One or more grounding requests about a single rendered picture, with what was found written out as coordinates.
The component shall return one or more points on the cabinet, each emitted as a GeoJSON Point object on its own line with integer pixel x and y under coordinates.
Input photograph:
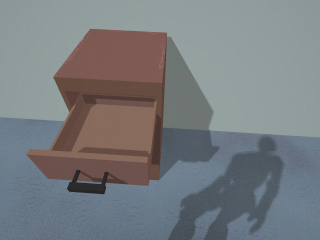
{"type": "Point", "coordinates": [119, 62]}

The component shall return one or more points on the handle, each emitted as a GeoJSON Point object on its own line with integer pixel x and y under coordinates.
{"type": "Point", "coordinates": [91, 188]}

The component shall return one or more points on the drawer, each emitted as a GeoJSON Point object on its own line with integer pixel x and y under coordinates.
{"type": "Point", "coordinates": [103, 133]}

